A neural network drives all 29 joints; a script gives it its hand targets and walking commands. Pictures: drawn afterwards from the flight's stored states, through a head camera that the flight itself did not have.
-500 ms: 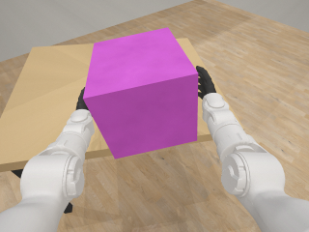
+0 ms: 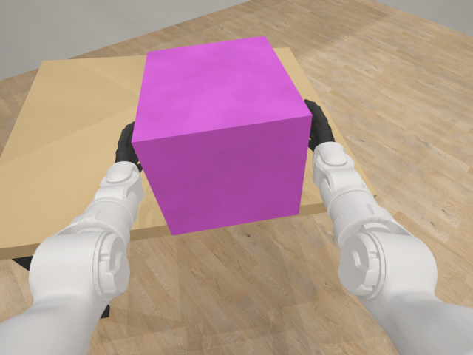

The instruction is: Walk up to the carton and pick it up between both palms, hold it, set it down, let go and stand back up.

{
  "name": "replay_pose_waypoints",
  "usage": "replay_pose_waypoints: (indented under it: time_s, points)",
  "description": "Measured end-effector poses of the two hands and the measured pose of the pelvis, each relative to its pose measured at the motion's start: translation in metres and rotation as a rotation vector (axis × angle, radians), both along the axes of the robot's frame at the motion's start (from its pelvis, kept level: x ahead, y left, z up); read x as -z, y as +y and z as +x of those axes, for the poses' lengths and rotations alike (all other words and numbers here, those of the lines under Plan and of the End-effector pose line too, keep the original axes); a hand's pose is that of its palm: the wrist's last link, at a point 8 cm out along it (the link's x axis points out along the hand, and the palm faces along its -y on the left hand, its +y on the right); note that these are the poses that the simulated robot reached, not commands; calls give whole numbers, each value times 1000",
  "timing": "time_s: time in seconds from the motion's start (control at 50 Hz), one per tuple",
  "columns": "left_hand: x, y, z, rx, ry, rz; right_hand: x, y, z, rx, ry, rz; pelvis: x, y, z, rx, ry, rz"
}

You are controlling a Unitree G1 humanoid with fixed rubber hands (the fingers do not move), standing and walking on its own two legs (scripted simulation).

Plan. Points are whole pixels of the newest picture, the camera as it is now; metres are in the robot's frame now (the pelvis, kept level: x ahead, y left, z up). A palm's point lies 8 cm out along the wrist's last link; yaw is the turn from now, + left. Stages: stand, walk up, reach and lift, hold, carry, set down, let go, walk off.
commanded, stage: set down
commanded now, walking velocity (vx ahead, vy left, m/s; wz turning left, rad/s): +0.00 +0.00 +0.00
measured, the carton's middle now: (220, 130) +0.53 +0.04 +0.07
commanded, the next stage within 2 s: none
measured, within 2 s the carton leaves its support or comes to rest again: rests again in 1.24 s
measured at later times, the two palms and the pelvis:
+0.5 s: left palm (129, 165) +0.44 +0.20 +0.07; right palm (320, 150) +0.45 -0.14 +0.10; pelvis +0.00 +0.00 +0.00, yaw +0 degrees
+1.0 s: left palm (129, 166) +0.44 +0.21 +0.06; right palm (318, 154) +0.45 -0.14 +0.09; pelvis +0.00 +0.00 +0.00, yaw +0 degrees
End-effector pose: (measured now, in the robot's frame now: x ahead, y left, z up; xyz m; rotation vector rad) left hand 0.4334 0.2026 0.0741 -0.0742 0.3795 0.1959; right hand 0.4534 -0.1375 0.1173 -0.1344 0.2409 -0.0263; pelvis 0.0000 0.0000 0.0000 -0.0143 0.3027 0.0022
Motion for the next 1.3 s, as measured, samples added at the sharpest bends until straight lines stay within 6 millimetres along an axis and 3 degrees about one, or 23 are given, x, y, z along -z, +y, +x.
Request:
replay_pose_waypoints:
  time_s: [0.66, 1.06, 1.3]
  points:
    - [8, 2, 7, 17, -42, -34, 26, -4, -3, -10, 45, -34, 0, 0, 1, 0, 2, 0]
    - [13, 4, 11, -3, -53, -62, 29, -3, 1, -33, 42, -34, 0, -1, 5, 0, 7, 2]
    - [10, 4, 22, 27, -16, 31, 38, -3, 5, 54, 86, 155, 0, -2, 8, 0, 20, 3]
